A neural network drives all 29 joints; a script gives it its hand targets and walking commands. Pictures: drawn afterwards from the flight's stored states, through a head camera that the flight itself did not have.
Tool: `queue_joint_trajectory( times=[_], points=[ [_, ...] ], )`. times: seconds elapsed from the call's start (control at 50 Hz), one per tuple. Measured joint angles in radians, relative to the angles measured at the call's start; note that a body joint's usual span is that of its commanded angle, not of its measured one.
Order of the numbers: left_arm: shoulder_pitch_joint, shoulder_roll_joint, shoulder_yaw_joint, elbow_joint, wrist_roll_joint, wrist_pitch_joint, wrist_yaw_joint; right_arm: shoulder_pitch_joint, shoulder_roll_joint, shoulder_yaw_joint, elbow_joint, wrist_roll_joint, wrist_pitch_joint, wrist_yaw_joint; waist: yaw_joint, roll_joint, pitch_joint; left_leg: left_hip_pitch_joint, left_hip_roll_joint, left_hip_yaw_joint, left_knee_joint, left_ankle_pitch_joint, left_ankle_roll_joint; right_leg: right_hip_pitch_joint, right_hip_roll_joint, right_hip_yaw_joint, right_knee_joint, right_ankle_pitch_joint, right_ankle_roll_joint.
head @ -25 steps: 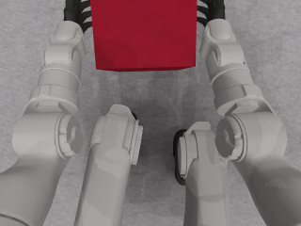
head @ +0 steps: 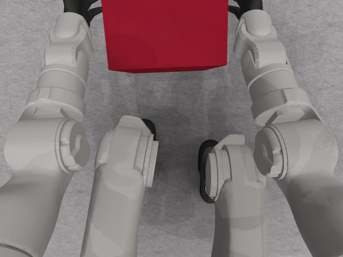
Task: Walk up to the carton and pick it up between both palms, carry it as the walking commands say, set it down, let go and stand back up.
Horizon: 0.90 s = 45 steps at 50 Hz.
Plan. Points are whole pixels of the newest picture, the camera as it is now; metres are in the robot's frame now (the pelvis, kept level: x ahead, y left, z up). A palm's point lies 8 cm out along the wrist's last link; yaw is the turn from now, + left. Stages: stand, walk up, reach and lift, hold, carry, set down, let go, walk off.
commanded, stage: set down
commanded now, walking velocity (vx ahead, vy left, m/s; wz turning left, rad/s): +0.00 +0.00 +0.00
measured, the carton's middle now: (166, 19) +0.52 +0.10 -0.25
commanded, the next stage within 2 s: let go in 1.66 s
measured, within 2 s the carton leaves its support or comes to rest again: neither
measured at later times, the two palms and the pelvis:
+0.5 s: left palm (46, 1) +0.49 +0.30 -0.15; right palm (267, 0) +0.56 -0.06 -0.15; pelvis +0.00 +0.01 +0.01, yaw +1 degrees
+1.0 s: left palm out of the picture +0.49 +0.31 +0.00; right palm out of the picture +0.57 -0.06 +0.00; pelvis +0.01 +0.01 +0.11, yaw +1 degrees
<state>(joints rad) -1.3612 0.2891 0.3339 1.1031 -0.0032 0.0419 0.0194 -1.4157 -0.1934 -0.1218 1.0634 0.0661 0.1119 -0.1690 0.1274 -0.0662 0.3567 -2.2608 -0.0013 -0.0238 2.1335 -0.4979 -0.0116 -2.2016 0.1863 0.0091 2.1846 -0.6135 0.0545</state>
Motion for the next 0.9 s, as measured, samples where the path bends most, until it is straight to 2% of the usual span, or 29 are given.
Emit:
queue_joint_trajectory(
  times=[0.06,0.14,0.28,0.36,0.46,0.58,0.76,0.9],
  points=[
    [-0.014,0.037,-0.023,0.029,-0.051,-0.021,0.018,0.001,-0.016,0.033,-0.007,0.034,-0.015,0.004,-0.009,0.011,0.006,-0.002,-0.002,0.003,-0.008,0.007,0.005,0.003,-0.008,0.001,-0.008,0.003,0.002],
    [-0.025,0.075,-0.053,0.068,-0.107,-0.035,0.019,-0.001,-0.046,0.058,-0.004,0.061,-0.025,0.011,-0.014,0.022,0.001,-0.01,-0.002,0.013,-0.012,0.013,0.014,-0.002,-0.018,0.007,-0.009,0.002,0.005],
    [-0.021,0.106,-0.081,0.092,-0.15,-0.046,0.011,-0.005,-0.077,0.073,0.002,0.076,-0.032,0.027,-0.014,0.031,-0.014,-0.026,0.004,0.026,-0.01,0.013,0.029,-0.015,-0.032,0.011,-0.004,-0.004,0.006],
    [0.001,0.11,-0.087,0.063,-0.164,-0.045,0.011,0.014,-0.083,0.071,-0.023,0.08,-0.033,0.029,-0.015,0.034,-0.022,-0.033,0.006,0.03,-0.009,0.012,0.034,-0.018,-0.04,0.011,-0.004,-0.009,0.006],
    [0.047,0.103,-0.1,-0.039,-0.182,-0.023,0.016,0.067,-0.088,0.056,-0.11,0.089,-0.018,0.022,-0.02,0.035,-0.046,-0.033,-0.004,0.027,-0.02,0.013,0.035,-0.01,-0.056,0.005,-0.014,-0.016,0.002],
    [0.094,0.087,-0.107,-0.153,-0.174,0.032,0.02,0.116,-0.079,0.012,-0.178,0.074,0.023,0.013,-0.022,0.026,-0.103,-0.001,-0.021,0.013,-0.068,0.015,0.027,0.03,-0.073,-0.006,-0.065,-0.019,-0.009],
    [0.159,0.062,-0.067,-0.182,-0.123,0.067,0.003,0.136,-0.04,-0.062,-0.144,-0.002,0.042,0.03,-0.022,0.022,-0.234,0.067,-0.027,0.0,-0.204,0.024,0.024,0.097,-0.078,-0.006,-0.213,0.002,-0.014],
    [0.208,0.05,-0.037,-0.217,-0.1,0.079,-0.014,0.17,-0.027,-0.087,-0.166,-0.041,0.051,0.044,-0.024,0.027,-0.31,0.12,-0.03,-0.002,-0.315,0.041,0.026,0.148,-0.08,0.003,-0.328,0.027,-0.013]
  ],
)
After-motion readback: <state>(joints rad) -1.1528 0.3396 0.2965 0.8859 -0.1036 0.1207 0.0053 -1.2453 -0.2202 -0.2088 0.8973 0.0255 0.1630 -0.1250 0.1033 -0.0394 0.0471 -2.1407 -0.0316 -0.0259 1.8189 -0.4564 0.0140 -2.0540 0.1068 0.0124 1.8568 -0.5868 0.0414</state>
